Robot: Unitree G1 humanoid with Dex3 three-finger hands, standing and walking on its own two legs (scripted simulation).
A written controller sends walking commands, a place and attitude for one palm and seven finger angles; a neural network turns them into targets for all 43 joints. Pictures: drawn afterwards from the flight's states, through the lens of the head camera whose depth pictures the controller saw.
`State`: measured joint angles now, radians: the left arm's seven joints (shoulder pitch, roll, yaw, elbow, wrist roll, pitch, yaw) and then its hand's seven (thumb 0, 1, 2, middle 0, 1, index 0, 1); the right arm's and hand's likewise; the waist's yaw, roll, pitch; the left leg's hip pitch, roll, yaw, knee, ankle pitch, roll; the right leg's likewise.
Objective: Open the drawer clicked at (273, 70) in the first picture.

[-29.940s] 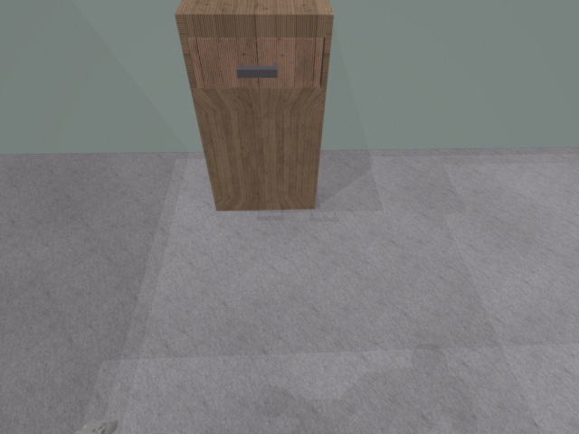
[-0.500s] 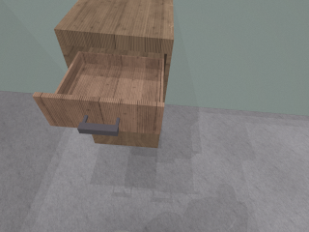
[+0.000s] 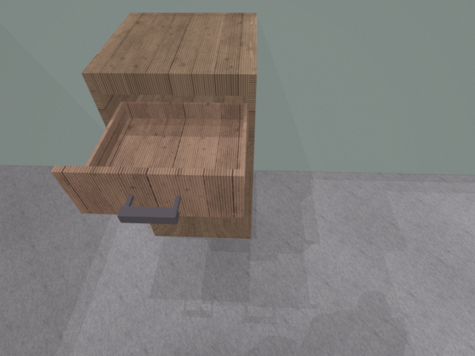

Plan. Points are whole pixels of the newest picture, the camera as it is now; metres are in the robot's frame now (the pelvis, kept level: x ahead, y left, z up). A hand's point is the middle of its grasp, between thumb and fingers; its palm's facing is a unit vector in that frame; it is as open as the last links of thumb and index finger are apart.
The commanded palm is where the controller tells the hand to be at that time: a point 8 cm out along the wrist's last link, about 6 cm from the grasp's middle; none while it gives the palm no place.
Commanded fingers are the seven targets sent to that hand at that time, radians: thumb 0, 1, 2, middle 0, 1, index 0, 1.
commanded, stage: let the arm hang, fingers relaxed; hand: left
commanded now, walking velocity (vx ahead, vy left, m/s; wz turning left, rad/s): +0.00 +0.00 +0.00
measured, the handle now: (151, 207) +0.43 +0.23 -0.06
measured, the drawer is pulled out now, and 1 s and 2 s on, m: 0.30 0.30 0.30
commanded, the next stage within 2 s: look to check the result in 0.24 s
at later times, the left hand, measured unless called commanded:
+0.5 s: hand out of the picture -0.02 +0.15 -0.18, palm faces +0.06 -0.98 -0.19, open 7.3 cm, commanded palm none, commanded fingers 0.00 0.90 0.90 -0.20 -0.30 -0.20 -0.30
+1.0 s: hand out of the picture -0.01 +0.16 -0.17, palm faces +0.05 -0.98 -0.18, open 7.3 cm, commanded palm none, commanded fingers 0.00 0.90 0.90 -0.20 -0.30 -0.20 -0.30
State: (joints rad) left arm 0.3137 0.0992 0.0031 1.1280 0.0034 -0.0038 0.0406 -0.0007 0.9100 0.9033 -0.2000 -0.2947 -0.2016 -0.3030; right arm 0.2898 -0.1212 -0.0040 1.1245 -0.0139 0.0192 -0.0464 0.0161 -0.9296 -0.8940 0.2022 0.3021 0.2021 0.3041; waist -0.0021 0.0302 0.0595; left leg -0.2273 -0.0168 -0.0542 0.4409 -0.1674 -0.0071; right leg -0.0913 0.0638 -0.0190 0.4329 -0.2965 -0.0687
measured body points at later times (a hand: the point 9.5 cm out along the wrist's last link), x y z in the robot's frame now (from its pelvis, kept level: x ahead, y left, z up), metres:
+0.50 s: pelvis +0.01 -0.01 +0.00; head +0.03 -0.01 +0.45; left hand -0.02 +0.20 -0.16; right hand +0.00 -0.22 -0.17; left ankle +0.05 +0.13 -0.74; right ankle -0.04 -0.08 -0.74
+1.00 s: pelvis +0.02 +0.00 +0.00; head +0.03 -0.01 +0.45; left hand -0.01 +0.21 -0.16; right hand +0.00 -0.21 -0.16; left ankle +0.05 +0.13 -0.74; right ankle -0.04 -0.08 -0.74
